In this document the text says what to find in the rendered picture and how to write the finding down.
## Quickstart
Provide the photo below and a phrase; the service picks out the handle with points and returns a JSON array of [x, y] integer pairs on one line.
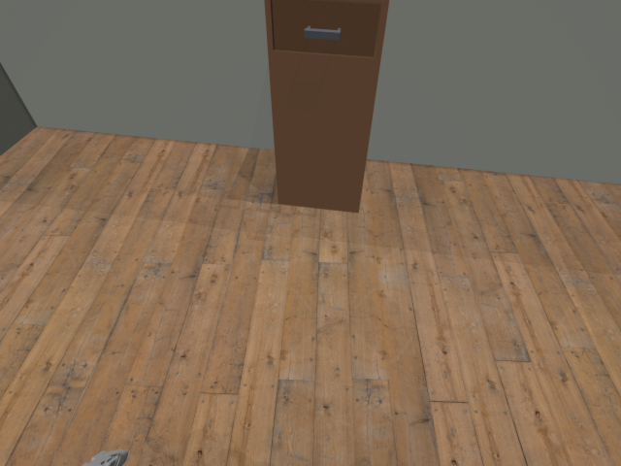
[[322, 33]]

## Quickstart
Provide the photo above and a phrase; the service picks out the cabinet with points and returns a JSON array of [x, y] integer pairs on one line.
[[322, 107]]

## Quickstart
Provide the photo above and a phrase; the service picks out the drawer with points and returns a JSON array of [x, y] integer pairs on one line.
[[357, 20]]

